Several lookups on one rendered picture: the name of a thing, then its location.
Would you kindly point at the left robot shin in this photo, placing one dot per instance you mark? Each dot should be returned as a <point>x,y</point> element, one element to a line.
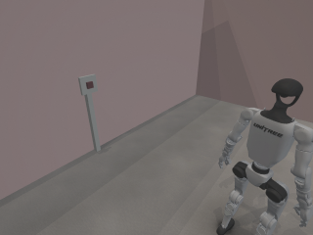
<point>230,210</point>

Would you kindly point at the button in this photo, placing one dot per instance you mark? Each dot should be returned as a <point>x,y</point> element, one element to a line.
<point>89,84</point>

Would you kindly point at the panel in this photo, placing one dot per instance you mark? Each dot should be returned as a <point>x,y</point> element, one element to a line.
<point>87,93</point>

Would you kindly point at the robot shin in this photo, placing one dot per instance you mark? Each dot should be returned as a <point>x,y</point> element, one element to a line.
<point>230,210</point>
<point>261,230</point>

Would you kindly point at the left robot forearm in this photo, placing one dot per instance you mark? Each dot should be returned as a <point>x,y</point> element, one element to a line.
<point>229,147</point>

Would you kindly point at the robot right hand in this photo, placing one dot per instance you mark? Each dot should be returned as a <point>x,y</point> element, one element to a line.
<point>305,214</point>

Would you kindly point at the right robot upper arm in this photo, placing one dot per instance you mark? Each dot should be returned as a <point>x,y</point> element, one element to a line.
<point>304,150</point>

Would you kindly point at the right robot forearm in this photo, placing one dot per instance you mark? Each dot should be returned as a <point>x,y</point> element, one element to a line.
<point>303,189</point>

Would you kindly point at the robot left hand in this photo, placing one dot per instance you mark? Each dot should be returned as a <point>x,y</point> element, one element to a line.
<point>226,160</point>

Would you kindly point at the left robot upper arm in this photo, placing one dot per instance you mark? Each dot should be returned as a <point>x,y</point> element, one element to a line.
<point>241,124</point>

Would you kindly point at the right robot shin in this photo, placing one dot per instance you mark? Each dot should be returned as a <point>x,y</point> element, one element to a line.
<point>261,230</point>

